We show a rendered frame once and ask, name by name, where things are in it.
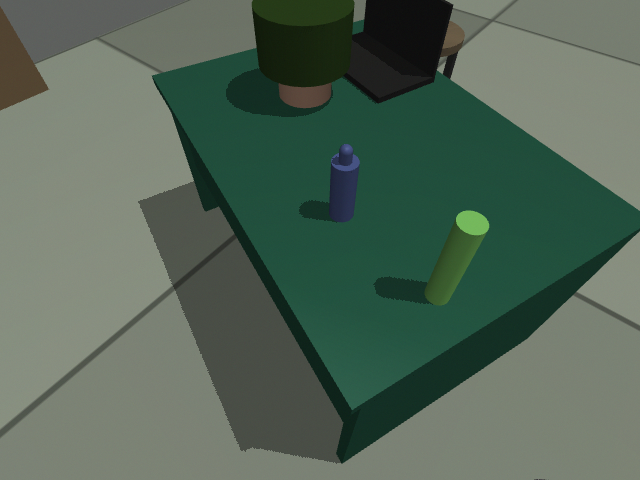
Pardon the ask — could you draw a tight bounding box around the stool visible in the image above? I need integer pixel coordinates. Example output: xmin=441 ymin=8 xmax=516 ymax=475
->
xmin=440 ymin=21 xmax=465 ymax=79

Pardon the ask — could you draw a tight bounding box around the potted plant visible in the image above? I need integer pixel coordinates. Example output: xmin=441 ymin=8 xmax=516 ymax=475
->
xmin=252 ymin=0 xmax=354 ymax=108

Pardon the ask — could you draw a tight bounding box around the desk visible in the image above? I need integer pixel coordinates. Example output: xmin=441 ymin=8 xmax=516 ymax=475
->
xmin=152 ymin=20 xmax=640 ymax=464

